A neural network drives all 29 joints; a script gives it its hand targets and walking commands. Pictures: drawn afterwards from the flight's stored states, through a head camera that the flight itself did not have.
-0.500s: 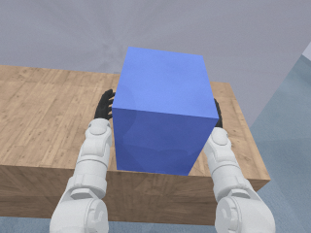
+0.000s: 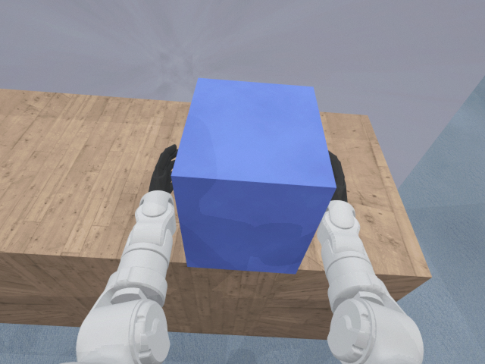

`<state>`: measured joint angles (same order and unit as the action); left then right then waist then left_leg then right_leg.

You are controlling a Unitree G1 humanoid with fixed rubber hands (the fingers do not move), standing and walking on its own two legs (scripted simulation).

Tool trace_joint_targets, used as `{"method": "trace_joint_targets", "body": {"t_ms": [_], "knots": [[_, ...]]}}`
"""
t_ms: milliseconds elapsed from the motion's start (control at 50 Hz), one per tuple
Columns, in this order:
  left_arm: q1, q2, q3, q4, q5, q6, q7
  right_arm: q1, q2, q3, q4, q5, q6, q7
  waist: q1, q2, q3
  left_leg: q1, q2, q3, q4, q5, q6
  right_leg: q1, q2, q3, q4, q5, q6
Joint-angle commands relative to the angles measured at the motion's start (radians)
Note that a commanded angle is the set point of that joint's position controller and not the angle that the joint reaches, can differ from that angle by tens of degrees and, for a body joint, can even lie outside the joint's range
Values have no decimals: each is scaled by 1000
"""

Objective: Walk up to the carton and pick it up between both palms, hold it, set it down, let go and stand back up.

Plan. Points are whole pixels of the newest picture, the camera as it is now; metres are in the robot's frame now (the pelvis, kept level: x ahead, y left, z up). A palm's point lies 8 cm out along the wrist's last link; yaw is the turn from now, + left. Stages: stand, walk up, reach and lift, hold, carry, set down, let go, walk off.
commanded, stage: set down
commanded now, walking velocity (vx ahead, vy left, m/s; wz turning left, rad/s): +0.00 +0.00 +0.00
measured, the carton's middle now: (248, 179) +0.44 +0.01 +0.06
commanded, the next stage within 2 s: none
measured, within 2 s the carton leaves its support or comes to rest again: rests again in 0.86 s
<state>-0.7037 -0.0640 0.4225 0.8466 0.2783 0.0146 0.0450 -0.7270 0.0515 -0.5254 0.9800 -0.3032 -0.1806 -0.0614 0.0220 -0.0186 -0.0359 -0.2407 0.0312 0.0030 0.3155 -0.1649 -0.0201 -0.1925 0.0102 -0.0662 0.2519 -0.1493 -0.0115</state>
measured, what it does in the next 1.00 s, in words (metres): stands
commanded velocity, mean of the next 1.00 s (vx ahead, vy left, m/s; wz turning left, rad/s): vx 0.00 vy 0.00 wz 0.00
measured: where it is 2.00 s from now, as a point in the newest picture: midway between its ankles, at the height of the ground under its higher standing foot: outside the picture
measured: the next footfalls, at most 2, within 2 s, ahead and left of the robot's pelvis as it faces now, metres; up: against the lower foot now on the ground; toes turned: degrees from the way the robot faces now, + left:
none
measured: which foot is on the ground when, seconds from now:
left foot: down 0.00-1.00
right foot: down 0.00-1.00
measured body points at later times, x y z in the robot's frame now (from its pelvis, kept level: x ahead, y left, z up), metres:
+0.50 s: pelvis +0.02 +0.00 +0.00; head +0.10 +0.00 +0.44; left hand +0.43 +0.15 +0.01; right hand +0.44 -0.16 +0.02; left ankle -0.01 +0.13 -0.75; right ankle -0.02 -0.11 -0.75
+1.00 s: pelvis +0.00 +0.00 -0.01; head +0.09 +0.00 +0.43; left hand +0.43 +0.15 +0.00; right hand +0.43 -0.16 +0.01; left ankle -0.01 +0.13 -0.75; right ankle -0.02 -0.11 -0.75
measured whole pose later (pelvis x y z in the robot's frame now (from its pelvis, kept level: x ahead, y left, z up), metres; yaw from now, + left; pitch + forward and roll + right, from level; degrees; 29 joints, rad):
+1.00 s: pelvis +0.00 +0.00 -0.01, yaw -3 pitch +19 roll -1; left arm -0.80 0.00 0.41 1.20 0.22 -0.32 0.12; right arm -0.81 -0.03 -0.53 1.18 -0.35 -0.35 -0.07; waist 0.05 0.01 -0.15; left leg -0.55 0.05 0.05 0.39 -0.17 -0.02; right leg -0.52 0.02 -0.02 0.32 -0.14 -0.01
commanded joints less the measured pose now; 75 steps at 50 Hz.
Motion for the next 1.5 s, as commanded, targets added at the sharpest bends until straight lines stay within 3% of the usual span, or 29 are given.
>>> {"method": "trace_joint_targets", "body": {"t_ms": [0,300,560,640,780,880,940,980,1040,1100,1180,1260,1360,1420,1480], "knots": [[-770,-512,-331,-113,-7,-91,-73,-702,488,309,-120,-50,-121,141,-20,26,-707,181,-17,92,38,445,-44,293,11,-43,96,543,41],[-760,-510,-318,-30,-10,-191,-43,-686,512,331,-63,-73,-178,150,14,28,-825,90,-2,92,81,562,-34,278,-1,-26,157,712,35],[-743,-498,-312,134,-22,-330,-50,-638,560,352,39,-129,-247,133,-5,-21,-915,-106,-4,86,85,538,-9,340,-30,2,233,922,50],[-732,-495,-305,177,-11,-355,-65,-629,548,349,69,-150,-251,138,-2,-26,-908,-76,2,84,87,560,-15,290,-23,-5,232,894,58],[-739,-473,-298,205,-3,-379,-65,-627,492,296,130,-162,-245,150,9,11,-898,88,15,95,136,642,-51,89,12,-25,179,705,40],[-747,-329,-233,221,-1,-394,-47,-635,351,244,131,-149,-235,135,25,10,-913,21,0,119,131,575,-55,112,16,-10,187,674,42],[-750,-108,-156,201,-17,-408,-6,-638,138,215,107,-89,-225,95,34,1,-952,-94,-17,137,113,499,-49,185,12,17,218,703,52],[-759,131,-88,144,-61,-408,46,-651,-112,210,79,38,-211,41,38,0,-1007,-182,-28,140,114,480,-45,248,9,49,251,745,56],[-784,300,-161,112,-204,-379,111,-737,-265,361,19,294,-163,-18,40,2,-1081,-327,-40,119,142,450,-46,334,12,88,297,806,51],[-820,377,-222,198,-321,-350,114,-772,-338,416,-14,397,-112,-30,13,-38,-1111,-312,-41,108,171,378,-35,276,15,81,308,718,51],[-878,416,-359,359,-460,-280,105,-826,-442,468,60,505,-37,-24,6,-37,-1059,-169,-20,82,226,324,-53,40,32,37,273,506,28],[-930,398,-447,410,-541,-201,103,-868,-526,496,183,571,23,-5,3,26,-969,6,14,52,271,352,-82,-247,60,-4,229,310,0],[-991,408,-490,300,-577,-128,101,-918,-594,539,204,675,65,41,14,100,-966,109,24,23,295,456,-105,-317,71,-19,215,308,2],[-1009,440,-491,234,-585,-83,96,-945,-618,561,189,717,91,64,18,96,-957,108,17,17,290,461,-98,-291,69,-18,215,335,15],[-1026,483,-487,194,-595,-48,89,-964,-626,575,177,736,122,77,25,70,-939,49,5,19,265,388,-74,-251,60,-9,221,327,23]]}}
